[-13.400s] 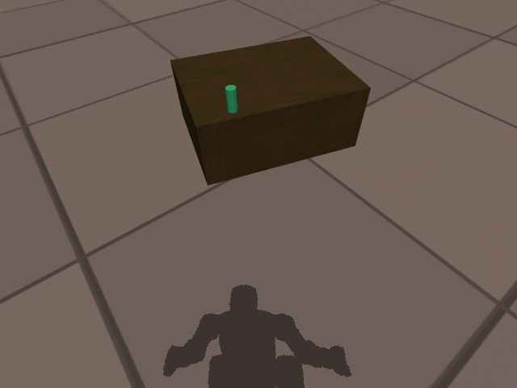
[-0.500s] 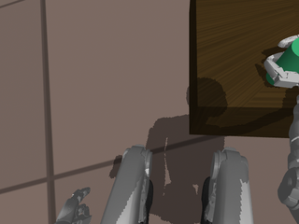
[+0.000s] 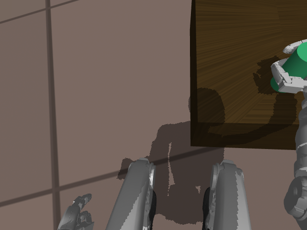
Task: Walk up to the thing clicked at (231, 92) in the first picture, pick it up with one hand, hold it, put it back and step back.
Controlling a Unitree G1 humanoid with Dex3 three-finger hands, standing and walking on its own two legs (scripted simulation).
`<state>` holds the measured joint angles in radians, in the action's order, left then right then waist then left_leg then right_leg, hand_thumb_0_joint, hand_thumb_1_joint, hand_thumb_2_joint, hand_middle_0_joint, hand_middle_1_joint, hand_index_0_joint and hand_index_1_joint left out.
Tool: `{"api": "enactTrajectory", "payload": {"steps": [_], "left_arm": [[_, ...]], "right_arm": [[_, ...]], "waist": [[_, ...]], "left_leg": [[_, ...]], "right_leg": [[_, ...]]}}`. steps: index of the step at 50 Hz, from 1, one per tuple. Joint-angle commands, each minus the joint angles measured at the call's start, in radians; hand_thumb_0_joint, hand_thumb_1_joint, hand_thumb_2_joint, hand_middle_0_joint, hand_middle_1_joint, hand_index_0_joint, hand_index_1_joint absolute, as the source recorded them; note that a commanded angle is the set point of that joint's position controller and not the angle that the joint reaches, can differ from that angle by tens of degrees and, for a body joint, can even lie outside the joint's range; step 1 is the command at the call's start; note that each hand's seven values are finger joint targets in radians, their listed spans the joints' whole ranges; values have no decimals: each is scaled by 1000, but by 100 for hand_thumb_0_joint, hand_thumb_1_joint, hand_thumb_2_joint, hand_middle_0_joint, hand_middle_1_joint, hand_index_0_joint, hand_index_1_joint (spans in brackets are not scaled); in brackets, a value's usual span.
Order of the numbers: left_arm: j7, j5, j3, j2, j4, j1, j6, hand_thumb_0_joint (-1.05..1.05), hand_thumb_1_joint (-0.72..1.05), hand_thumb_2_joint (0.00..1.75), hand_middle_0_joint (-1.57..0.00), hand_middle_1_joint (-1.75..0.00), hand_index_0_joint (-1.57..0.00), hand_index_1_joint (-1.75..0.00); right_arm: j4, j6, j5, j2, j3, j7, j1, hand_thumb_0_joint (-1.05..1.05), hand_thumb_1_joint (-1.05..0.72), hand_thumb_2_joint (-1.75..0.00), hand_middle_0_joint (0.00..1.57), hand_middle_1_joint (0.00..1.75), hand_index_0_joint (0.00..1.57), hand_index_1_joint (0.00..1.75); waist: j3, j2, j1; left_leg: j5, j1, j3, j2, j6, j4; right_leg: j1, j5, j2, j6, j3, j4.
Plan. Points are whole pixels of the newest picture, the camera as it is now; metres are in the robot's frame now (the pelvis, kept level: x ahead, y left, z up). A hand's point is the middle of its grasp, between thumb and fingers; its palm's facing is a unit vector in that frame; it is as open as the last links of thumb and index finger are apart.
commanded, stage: settle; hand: right
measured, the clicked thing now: (294, 70) +0.49 -0.27 +0.02
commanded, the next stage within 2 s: lift in 0.58 s
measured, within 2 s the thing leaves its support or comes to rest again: neither
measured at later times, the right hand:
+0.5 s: hand (306, 55) +0.49 -0.27 +0.06, palm faces +0.19 +0.98 +0.00, open 6.9 cm
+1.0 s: hand out of the picture +0.47 -0.26 +0.10, palm faces +0.20 +0.98 +0.00, open 6.9 cm
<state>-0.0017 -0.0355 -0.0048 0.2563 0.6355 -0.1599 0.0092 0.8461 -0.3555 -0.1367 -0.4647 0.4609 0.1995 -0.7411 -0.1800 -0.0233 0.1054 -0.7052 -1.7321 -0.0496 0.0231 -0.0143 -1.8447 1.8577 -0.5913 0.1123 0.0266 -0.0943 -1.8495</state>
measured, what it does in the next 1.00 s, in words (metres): rises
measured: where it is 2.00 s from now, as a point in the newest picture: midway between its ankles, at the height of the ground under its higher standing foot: (177, 223)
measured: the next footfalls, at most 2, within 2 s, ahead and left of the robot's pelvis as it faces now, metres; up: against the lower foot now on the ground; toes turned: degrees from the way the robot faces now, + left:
none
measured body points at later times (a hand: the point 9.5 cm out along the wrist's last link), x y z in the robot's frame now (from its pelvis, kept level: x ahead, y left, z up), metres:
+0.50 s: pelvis +0.01 -0.01 +0.04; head +0.20 -0.05 +0.45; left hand +0.13 +0.25 -0.08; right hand +0.48 -0.32 +0.07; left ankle +0.06 +0.13 -0.46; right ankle +0.09 -0.14 -0.46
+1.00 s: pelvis +0.02 -0.01 +0.08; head +0.18 -0.05 +0.49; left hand +0.13 +0.25 -0.04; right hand +0.46 -0.31 +0.10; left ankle +0.06 +0.13 -0.46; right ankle +0.09 -0.14 -0.46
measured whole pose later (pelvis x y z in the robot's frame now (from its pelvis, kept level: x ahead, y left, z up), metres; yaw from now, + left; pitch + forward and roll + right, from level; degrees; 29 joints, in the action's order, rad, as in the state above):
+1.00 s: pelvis +0.02 -0.01 +0.08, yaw -2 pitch +30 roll +5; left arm -0.01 -0.03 0.00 0.24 0.65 -0.20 0.01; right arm 0.79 -0.39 -0.13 -0.40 0.42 0.18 -0.64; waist -0.17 -0.03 0.10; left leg -0.66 -1.44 -0.05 0.00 -0.03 -1.58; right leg 1.58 -0.56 0.10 0.01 -0.07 -1.61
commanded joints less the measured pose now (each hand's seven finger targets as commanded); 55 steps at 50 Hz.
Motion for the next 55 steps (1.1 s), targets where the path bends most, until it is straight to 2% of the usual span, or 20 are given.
{"api": "enactTrajectory", "payload": {"steps": [1,7,10,12,13,15,19,20,25,30,32,35,36,37,38,43,48,50,53,55], "left_arm": [[15,3,68,181,-60,-132,-18,0,91,88,-20,-30,-20,-29],[14,1,70,184,-68,-132,-19,0,90,89,-20,-30,-20,-29],[14,0,75,191,-63,-151,-19,0,91,88,-20,-30,-20,-30],[12,2,73,193,-62,-147,-19,0,91,89,-20,-30,-20,-30],[12,2,75,199,-57,-150,-17,0,91,88,-20,-30,-20,-30],[10,0,71,190,-60,-154,-16,0,91,88,-20,-30,-20,-29],[10,3,71,188,-56,-157,-17,0,91,88,-19,-30,-20,-29],[10,2,74,190,-53,-163,-17,0,92,88,-20,-30,-20,-29],[4,3,69,185,-53,-156,-17,0,92,88,-20,-30,-20,-29],[1,-2,71,180,-64,-158,-15,0,92,88,-19,-30,-20,-29],[0,0,73,182,-65,-154,-16,0,91,88,-19,-30,-20,-29],[2,-2,70,178,-59,-153,-19,0,92,88,-21,-31,-22,-30],[1,-3,70,179,-63,-153,-19,0,92,88,-21,-31,-22,-30],[1,-4,69,178,-58,-156,-18,0,92,88,-20,-31,-22,-30],[1,-4,69,177,-62,-157,-16,0,92,88,-20,-31,-22,-30],[3,5,76,183,-71,-146,-18,0,92,88,-20,-31,-22,-30],[12,11,83,180,-69,-154,-22,0,92,88,-20,-31,-21,-30],[13,15,88,179,-67,-156,-24,0,92,88,-20,-31,-21,-30],[16,23,77,163,-69,-140,-28,0,92,88,-20,-31,-21,-29],[17,23,82,162,-68,-141,-31,0,92,88,-20,-31,-21,-29]], "right_arm": [[-222,-83,-15,-245,26,-1,-345,0,-43,-128,137,141,140,141],[-224,-102,-10,-258,30,-2,-346,0,-43,-127,132,138,135,138],[-220,-105,-12,-236,22,1,-355,0,-42,-128,132,139,135,139],[-210,-104,-10,-241,25,2,-336,0,-44,-129,133,140,135,140],[-209,-106,-5,-240,18,4,-357,0,-46,-130,134,141,136,141],[-205,-107,-9,-237,24,3,-344,0,-43,-129,133,141,136,141],[-173,-104,-12,-223,18,9,-333,0,-44,-131,134,142,137,142],[-198,-107,-12,-245,33,7,-332,0,-43,-131,133,142,136,142],[-164,-113,-7,-220,24,6,-326,0,-47,-133,133,143,136,143],[-190,-120,-3,-235,30,3,-318,0,-47,-133,130,142,133,142],[-188,-122,-2,-216,22,2,-330,0,-47,-133,128,141,131,141],[-179,-128,-5,-197,7,2,-332,0,-43,-131,132,141,134,141],[-212,-132,-4,-226,22,-4,-333,0,-43,-131,132,141,134,141],[-207,-132,-2,-214,13,-3,-337,0,-43,-131,132,141,134,141],[-200,-129,-2,-218,20,-9,-309,0,-46,-131,133,142,135,142],[-269,-127,-7,-182,-8,-11,-305,0,-44,-131,133,141,134,141],[-308,-106,-22,-170,-6,-23,-215,0,-45,-133,135,144,137,144],[-316,-99,-25,-119,-37,-23,-192,0,-46,-134,136,144,138,144],[-357,-97,-28,-123,-41,-35,-176,0,-45,-133,136,144,138,144],[-374,-94,-31,-110,-37,-41,-122,0,-47,-134,137,145,139,145]], "waist": [[-584,-131,3],[-599,-159,-8],[-623,-154,11],[-605,-170,1],[-600,-183,10],[-620,-169,5],[-604,-136,21],[-612,-138,14],[-576,-140,15],[-600,-135,6],[-583,-141,5],[-585,-142,18],[-600,-155,-2],[-595,-165,5],[-608,-163,-7],[-606,-170,-2],[-622,-134,-14],[-592,-116,-3],[-546,-106,-11],[-540,-97,-21]], "left_leg": [[241,260,-7,26,50,291],[233,275,-11,24,56,311],[280,286,-19,23,52,321],[267,276,-20,22,54,328],[252,257,-25,20,55,320],[308,298,-21,21,52,335],[316,329,-18,22,47,362],[338,354,-15,21,46,370],[300,332,-21,20,50,374],[337,381,-15,22,48,398],[297,367,-17,19,52,398],[306,359,-19,18,49,400],[300,371,-14,20,52,408],[301,366,-16,17,51,405],[321,393,-14,19,52,416],[276,398,-21,15,53,443],[362,509,-16,18,46,501],[374,526,-16,16,45,519],[341,570,-6,13,43,569],[366,599,-8,11,43,578]], "right_leg": [[-537,138,-37,-57,34,216],[-605,143,-39,-52,27,265],[-667,201,-36,-51,16,270],[-691,199,-36,-48,10,291],[-708,187,-34,-43,-2,304],[-724,249,-35,-49,6,294],[-713,245,-39,-55,16,297],[-711,261,-40,-56,20,300],[-730,232,-39,-51,4,335],[-743,268,-41,-56,18,340],[-743,223,-41,-49,7,369],[-761,234,-40,-51,8,354],[-761,229,-43,-50,14,365],[-778,232,-43,-47,12,367],[-787,255,-44,-49,16,376],[-843,200,-41,-40,-4,431],[-883,287,-47,-49,21,449],[-890,295,-48,-49,22,466],[-884,241,-51,-50,35,505],[-910,266,-51,-48,32,529]]}}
